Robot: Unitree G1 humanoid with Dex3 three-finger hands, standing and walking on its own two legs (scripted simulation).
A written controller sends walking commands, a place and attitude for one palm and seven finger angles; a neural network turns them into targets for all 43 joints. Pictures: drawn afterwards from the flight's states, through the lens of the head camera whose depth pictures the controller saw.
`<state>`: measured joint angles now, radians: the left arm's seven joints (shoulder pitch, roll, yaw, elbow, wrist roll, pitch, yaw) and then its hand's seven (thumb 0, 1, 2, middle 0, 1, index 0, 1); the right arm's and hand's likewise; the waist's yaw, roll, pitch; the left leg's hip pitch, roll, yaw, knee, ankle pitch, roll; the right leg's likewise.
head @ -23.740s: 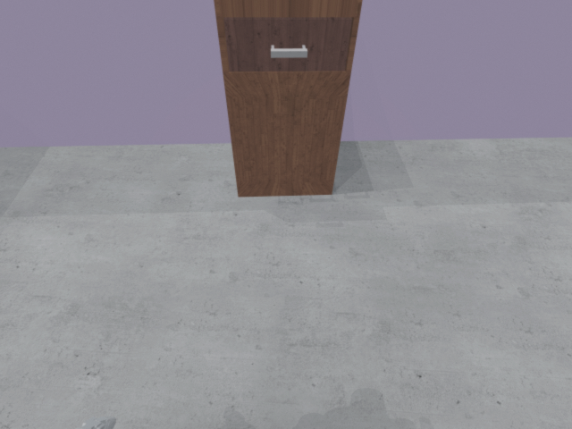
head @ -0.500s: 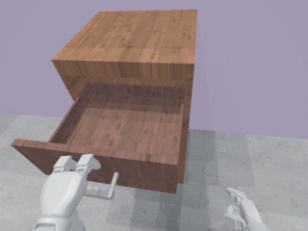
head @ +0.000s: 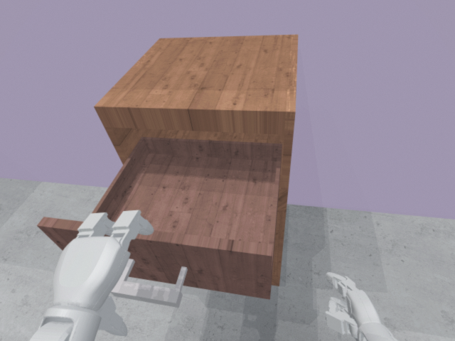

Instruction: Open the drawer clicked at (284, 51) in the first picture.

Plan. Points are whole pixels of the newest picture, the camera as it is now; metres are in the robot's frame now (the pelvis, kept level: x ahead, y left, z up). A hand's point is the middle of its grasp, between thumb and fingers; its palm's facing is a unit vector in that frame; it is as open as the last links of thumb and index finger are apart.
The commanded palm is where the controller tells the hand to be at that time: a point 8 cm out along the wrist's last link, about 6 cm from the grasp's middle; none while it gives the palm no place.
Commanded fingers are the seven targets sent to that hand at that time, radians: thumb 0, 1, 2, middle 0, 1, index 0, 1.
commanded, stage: lift the hand off the handle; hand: left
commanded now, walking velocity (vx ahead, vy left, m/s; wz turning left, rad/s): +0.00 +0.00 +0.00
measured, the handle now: (151, 281) +0.22 +0.19 -0.01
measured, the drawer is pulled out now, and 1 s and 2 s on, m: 0.30 0.30 0.30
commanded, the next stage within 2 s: draw the hand back to the body in 0.28 s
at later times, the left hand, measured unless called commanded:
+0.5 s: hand (110, 263) +0.18 +0.19 +0.13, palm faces +0.10 -0.16 -0.98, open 13.8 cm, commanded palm +0.15 +0.20 +0.19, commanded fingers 0.00 -0.50 0.30 -0.30 -1.20 -0.30 -1.20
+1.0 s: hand (74, 269) +0.17 +0.24 +0.13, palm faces +0.06 -0.11 -0.99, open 13.8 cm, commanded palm +0.14 +0.24 +0.19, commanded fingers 0.00 -0.43 0.33 -0.29 -1.15 -0.29 -1.15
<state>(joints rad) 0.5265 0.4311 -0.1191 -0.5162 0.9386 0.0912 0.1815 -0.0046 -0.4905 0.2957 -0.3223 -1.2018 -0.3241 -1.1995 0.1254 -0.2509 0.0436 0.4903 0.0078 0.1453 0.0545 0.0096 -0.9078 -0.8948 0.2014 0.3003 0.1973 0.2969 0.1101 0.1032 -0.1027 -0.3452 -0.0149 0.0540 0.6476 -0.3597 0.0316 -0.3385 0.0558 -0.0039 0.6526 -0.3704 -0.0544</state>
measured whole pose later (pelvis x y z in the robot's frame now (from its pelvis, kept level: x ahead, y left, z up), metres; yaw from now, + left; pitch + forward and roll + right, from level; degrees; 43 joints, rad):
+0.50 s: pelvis -0.01 +0.00 +0.01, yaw +0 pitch +0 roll +0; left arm 0.46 0.47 -0.08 -0.55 0.88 0.11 0.06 0.00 -0.49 0.30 -0.32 -1.20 -0.32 -1.20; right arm 0.12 -0.26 0.06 0.49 0.02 0.17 0.05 0.01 -0.91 -0.89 0.20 0.30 0.20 0.30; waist 0.10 0.12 -0.06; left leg -0.26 -0.01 0.05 0.55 -0.30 0.03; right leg -0.24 0.06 -0.01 0.54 -0.31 -0.06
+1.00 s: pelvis +0.00 +0.00 +0.01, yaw +1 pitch +2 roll -1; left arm 0.58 0.57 0.10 -0.57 0.79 0.02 0.07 0.00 -0.49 0.30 -0.32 -1.20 -0.32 -1.20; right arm 0.13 -0.29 0.04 0.49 0.02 0.15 0.01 0.01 -0.91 -0.89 0.20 0.30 0.20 0.30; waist 0.10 0.10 -0.05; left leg -0.28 -0.01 0.03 0.56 -0.32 0.04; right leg -0.24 0.06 -0.02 0.52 -0.31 -0.05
